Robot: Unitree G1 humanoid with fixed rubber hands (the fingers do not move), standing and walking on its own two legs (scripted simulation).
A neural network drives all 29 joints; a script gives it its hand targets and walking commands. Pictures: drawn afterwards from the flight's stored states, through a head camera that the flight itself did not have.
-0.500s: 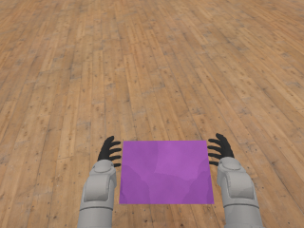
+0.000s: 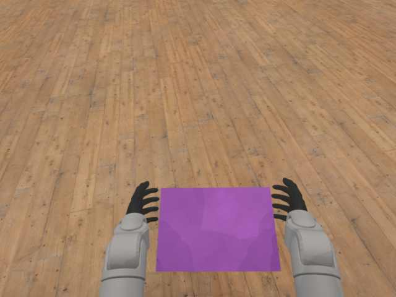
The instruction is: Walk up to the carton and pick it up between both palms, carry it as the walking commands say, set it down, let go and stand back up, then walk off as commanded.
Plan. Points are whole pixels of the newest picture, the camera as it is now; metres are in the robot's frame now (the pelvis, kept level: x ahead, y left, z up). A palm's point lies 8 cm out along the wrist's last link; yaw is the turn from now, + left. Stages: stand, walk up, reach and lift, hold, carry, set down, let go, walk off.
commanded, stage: carry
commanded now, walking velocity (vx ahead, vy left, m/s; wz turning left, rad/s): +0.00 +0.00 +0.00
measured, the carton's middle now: (215, 230) +0.28 -0.01 -0.08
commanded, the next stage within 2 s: hold in 0.92 s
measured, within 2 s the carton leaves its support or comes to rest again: neither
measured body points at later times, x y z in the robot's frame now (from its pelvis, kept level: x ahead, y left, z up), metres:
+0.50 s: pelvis +0.00 +0.01 +0.00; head -0.02 +0.00 +0.45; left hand +0.28 +0.17 +0.03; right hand +0.28 -0.16 +0.02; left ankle +0.06 +0.14 -0.73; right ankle -0.01 -0.04 -0.73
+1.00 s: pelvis -0.01 +0.01 +0.01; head -0.02 +0.01 +0.46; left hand +0.27 +0.17 +0.03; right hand +0.26 -0.16 +0.02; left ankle +0.06 +0.15 -0.72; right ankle -0.01 -0.04 -0.73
